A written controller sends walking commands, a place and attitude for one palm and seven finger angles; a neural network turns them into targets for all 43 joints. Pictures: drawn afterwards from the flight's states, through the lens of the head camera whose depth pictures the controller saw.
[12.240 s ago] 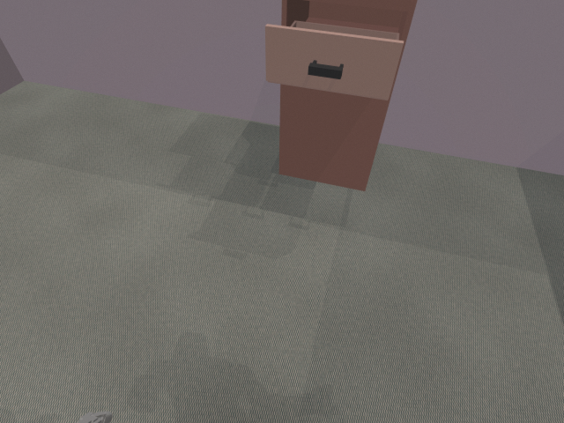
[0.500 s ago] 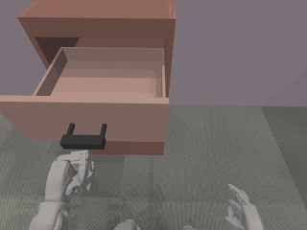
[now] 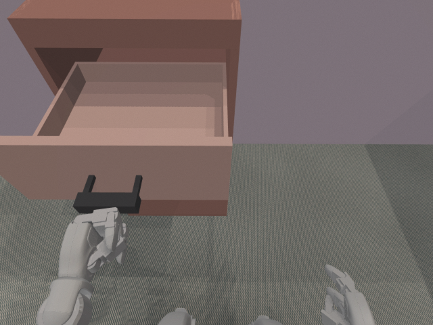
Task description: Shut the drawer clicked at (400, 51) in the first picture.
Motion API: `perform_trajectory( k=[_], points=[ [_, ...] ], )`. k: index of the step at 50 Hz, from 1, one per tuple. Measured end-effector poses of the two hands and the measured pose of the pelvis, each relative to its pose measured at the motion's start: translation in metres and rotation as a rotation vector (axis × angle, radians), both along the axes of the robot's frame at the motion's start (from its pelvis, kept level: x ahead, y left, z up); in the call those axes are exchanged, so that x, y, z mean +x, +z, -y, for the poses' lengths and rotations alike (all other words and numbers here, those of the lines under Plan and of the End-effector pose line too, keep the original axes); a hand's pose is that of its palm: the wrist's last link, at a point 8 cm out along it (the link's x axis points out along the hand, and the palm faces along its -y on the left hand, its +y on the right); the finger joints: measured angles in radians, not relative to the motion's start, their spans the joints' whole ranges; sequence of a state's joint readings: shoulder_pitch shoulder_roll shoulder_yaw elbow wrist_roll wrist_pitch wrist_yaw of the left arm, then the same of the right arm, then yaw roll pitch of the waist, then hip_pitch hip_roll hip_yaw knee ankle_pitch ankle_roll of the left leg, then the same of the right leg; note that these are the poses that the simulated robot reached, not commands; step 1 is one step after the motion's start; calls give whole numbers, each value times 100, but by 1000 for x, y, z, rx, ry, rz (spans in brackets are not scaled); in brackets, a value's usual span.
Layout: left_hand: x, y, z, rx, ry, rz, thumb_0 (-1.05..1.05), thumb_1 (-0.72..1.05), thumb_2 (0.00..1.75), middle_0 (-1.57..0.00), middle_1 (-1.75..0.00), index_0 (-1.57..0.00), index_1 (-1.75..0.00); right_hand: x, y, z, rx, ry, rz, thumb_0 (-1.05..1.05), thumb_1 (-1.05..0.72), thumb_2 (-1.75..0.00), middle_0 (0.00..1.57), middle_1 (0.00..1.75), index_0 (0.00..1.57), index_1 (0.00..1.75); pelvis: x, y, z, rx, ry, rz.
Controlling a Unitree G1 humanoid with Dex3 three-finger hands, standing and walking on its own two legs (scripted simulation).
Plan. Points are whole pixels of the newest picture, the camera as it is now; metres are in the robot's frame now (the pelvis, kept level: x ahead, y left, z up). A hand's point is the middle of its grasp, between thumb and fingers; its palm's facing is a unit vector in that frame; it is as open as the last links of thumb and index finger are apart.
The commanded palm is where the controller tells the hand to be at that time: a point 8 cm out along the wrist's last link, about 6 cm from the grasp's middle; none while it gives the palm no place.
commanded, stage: push the drawer shut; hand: left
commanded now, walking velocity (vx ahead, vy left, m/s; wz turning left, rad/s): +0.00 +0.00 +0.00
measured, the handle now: (111, 191) +0.34 +0.21 +0.06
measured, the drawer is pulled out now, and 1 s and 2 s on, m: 0.28 0.19 0.07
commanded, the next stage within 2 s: none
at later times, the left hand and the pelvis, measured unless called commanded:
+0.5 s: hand (127, 224) +0.28 +0.17 +0.06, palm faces +0.02 -1.00 -0.05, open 3.2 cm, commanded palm +0.27 +0.22 +0.06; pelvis +0.00 +0.00 +0.00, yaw +0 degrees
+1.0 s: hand (133, 189) +0.34 +0.17 +0.06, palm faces +0.02 -1.00 -0.03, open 3.1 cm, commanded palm +0.33 +0.22 +0.06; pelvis -0.01 +0.00 +0.00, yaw -1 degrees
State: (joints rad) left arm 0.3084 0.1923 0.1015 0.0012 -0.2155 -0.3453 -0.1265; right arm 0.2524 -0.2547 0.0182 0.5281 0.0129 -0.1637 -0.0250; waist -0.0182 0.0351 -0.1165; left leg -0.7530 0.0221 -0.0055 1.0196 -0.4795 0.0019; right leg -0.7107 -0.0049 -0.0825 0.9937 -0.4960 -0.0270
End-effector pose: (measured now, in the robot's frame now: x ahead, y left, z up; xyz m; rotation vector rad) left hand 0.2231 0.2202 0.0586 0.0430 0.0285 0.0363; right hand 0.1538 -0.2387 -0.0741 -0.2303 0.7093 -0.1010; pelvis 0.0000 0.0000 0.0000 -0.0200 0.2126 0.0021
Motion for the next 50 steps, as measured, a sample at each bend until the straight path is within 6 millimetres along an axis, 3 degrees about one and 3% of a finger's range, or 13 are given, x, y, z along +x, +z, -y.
perform_trajectory(
  k=[10,19,50],
  points=[
    [4,0,4,-1,-15,12,2,90,90,-140,-160,-140,-160,10,1,0,-3,8,17,1,-91,-89,21,30,20,30,2,-1,1,-2,5,-4],
    [18,-1,3,1,-14,17,1,87,92,-140,-160,-140,-160,7,-5,-4,7,16,-10,1,-91,-89,21,30,20,30,-1,-2,2,-1,9,-4],
    [97,-2,-4,-13,-13,36,1,82,89,-140,-160,-140,-160,-47,-14,9,-21,-75,-168,1,-91,-89,21,30,20,30,-10,3,-4,2,-10,-11]
  ],
)
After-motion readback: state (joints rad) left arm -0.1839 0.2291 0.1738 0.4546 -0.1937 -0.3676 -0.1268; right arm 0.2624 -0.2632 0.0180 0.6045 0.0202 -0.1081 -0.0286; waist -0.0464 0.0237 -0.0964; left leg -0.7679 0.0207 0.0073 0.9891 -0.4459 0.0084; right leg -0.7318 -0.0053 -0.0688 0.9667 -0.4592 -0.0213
